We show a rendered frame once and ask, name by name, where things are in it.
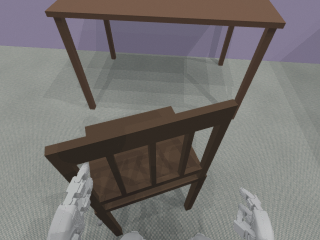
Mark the table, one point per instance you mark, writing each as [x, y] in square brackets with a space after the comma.
[231, 13]

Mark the left robot hand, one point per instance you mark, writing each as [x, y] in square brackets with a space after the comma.
[69, 217]

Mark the chair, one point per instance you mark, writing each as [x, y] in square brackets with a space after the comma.
[140, 156]

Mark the right robot hand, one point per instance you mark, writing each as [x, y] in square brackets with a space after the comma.
[257, 224]

